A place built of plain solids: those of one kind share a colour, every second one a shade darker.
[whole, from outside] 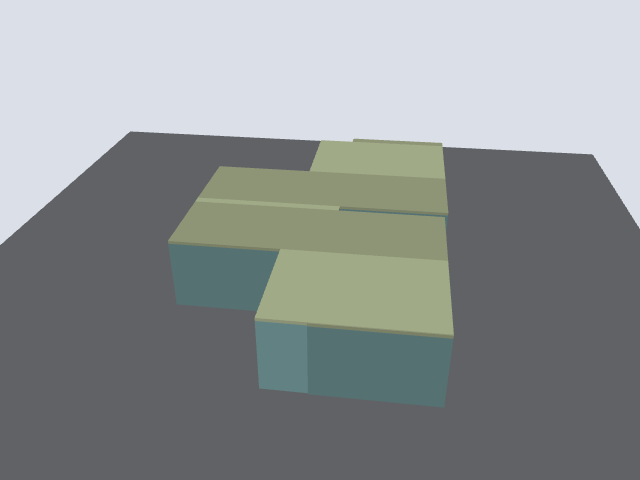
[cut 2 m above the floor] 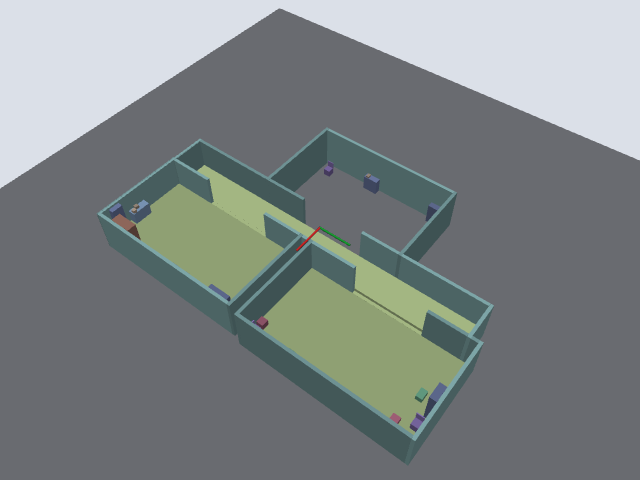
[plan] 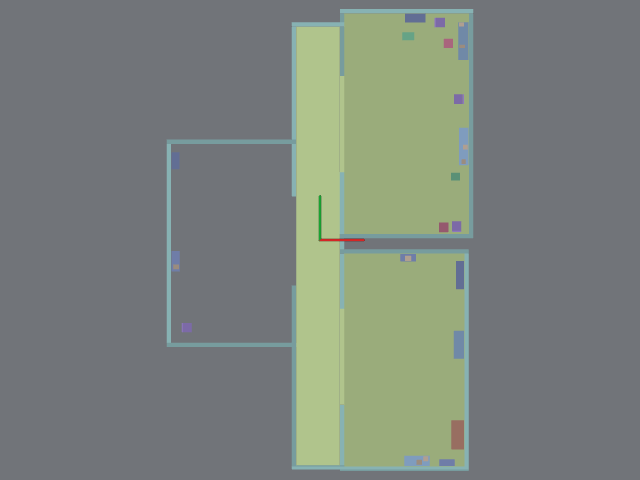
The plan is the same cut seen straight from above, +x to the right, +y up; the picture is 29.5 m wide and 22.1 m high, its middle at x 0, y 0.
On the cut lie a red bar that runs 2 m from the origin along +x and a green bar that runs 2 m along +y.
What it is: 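A storey of a split-level house; a hall and three lower rooms open beside it; the rooms' floors lie 0.85 m, 0.200 m and not at all below the hall's; a bare drop, one riser, a flush line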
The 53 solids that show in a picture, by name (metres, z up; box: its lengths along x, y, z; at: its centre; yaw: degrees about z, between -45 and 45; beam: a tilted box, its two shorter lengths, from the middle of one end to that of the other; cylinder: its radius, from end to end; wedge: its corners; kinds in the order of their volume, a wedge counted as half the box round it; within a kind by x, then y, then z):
{
 "floor_1": {"box": [2.01, 20.19, 0.9], "at": [-0.09, -0.27, 0.4]},
 "floor_2": {"box": [0.2, 4.42, 0.9], "at": [1.01, -5.38, 0.4]},
 "floor_3": {"box": [0.2, 4.44, 0.7], "at": [1.01, 5.33, 0.3]},
 "floor_4": {"box": [5.54, 9.81, 0.9], "at": [3.88, -5.53, 0.4]},
 "floor_5": {"box": [5.75, 10.16, 0.7], "at": [3.99, 5.36, 0.3]},
 "wall_1": {"box": [0.2, 9.15, 3.81], "at": [-6.96, -0.15, 1.85]},
 "wall_2": {"box": [5.96, 0.2, 3.81], "at": [-4.08, -4.83, 1.85]},
 "wall_3": {"box": [5.96, 0.2, 3.81], "at": [-4.08, 4.52, 1.85]},
 "wall_4": {"box": [0.2, 5.44, 3.81], "at": [-1.2, -7.65, 1.85]},
 "wall_5": {"box": [0.2, 2.64, 3.81], "at": [-1.2, -3.41, 1.85]},
 "wall_6": {"box": [0.2, 2.43, 3.81], "at": [-1.2, 3.21, 1.85]},
 "wall_7": {"box": [0.2, 5.2, 3.81], "at": [-1.2, 7.22, 1.85]},
 "wall_8": {"box": [2.41, 0.06, 3.81], "at": [-0.09, -10.4, 1.85]},
 "wall_9": {"box": [2.41, 0.2, 3.81], "at": [-0.09, 9.92, 1.85]},
 "wall_10": {"box": [0.2, 2.78, 3.81], "at": [1.01, -8.98, 1.85]},
 "wall_11": {"box": [0.2, 2.54, 3.81], "at": [1.01, -1.9, 1.85]},
 "wall_12": {"box": [0.2, 2.84, 3.81], "at": [1.01, 1.7, 1.85]},
 "wall_13": {"box": [0.2, 2.27, 3.81], "at": [1.01, 8.69, 1.85]},
 "wall_14": {"box": [0.2, 0.41, 3.81], "at": [1.01, 10.23, 1.85]},
 "wall_15": {"box": [8.15, 0.14, 3.81], "at": [2.78, -10.5, 1.85]},
 "wall_16": {"box": [5.94, 0.06, 3.81], "at": [3.88, -10.6, 1.85]},
 "wall_17": {"box": [5.94, 0.2, 3.81], "at": [3.88, -0.53, 1.85]},
 "wall_18": {"box": [6.15, 0.2, 3.81], "at": [3.99, 0.18, 1.85]},
 "wall_19": {"box": [6.15, 0.2, 3.81], "at": [3.99, 10.53, 1.85]},
 "wall_20": {"box": [0.2, 9.81, 3.81], "at": [6.75, -5.53, 1.85]},
 "wall_21": {"box": [0.2, 10.16, 3.81], "at": [6.96, 5.36, 1.85]},
 "roof_1": {"box": [8.17, 0.5, 0.16], "at": [-2.97, -0.17, 3.84]},
 "roof_2": {"box": [13.91, 4.5, 0.16], "at": [-0.1, -2.68, 3.84]},
 "roof_3": {"box": [14.12, 4.55, 0.16], "at": [0.0, 2.35, 3.84]},
 "roof_4": {"box": [8.15, 5.64, 0.16], "at": [2.78, -7.75, 3.84]},
 "roof_5": {"box": [8.36, 5.4, 0.16], "at": [2.88, 7.32, 3.84]},
 "roof_6": {"box": [5.94, 0.06, 0.16], "at": [3.88, -10.6, 3.84]},
 "roof_7": {"box": [6.15, 0.61, 0.16], "at": [3.99, 10.33, 3.84]},
 "case_1": {"box": [0.39, 0.95, 1.05], "at": [-6.65, -0.98, 0.48]},
 "case_2": {"box": [0.37, 0.78, 1.4], "at": [-6.65, 3.64, 0.65]},
 "case_3": {"box": [0.73, 0.35, 1.08], "at": [4.05, -0.82, 1.39]},
 "case_4": {"box": [0.94, 0.41, 2.04], "at": [4.39, 10.21, 1.67]},
 "case_5": {"box": [0.71, 0.32, 1.89], "at": [5.85, -10.25, 1.8]},
 "case_6": {"box": [0.37, 1.3, 1.7], "at": [6.45, -1.62, 1.7]},
 "sideboard_1": {"box": [1.17, 0.48, 0.82], "at": [4.47, -10.17, 1.26]},
 "sideboard_2": {"box": [0.47, 1.29, 0.9], "at": [6.4, -4.82, 1.3]},
 "sideboard_3": {"box": [0.47, 1.75, 0.8], "at": [6.6, 9.16, 1.05]},
 "sideboard_4": {"box": [0.44, 1.74, 0.87], "at": [6.62, 4.3, 1.09]},
 "wardrobe_1": {"box": [0.59, 1.34, 1.96], "at": [6.33, -8.97, 1.83]},
 "chair_1": {"box": [0.42, 0.43, 0.49], "at": [-6.11, -4.03, 0.2]},
 "chair_2": {"box": [0.06, 0.45, 0.89], "at": [5.3, 10.02, 1.09]},
 "chair_3": {"box": [0.42, 0.45, 0.46], "at": [5.54, 10.02, 0.88]},
 "chair_4": {"box": [0.42, 0.44, 0.46], "at": [6.29, 0.65, 0.88]},
 "chair_5": {"box": [0.41, 0.45, 0.43], "at": [6.37, 6.49, 0.86]},
 "basket_1": {"box": [0.44, 0.44, 0.39], "at": [5.7, 0.58, 0.85]},
 "basket_2": {"box": [0.43, 0.43, 0.3], "at": [5.91, 9.05, 0.8]},
 "toybox_1": {"box": [0.56, 0.38, 0.34], "at": [4.06, 9.38, 0.82]},
 "toybox_2": {"box": [0.42, 0.36, 0.29], "at": [6.24, 2.92, 0.8]}
}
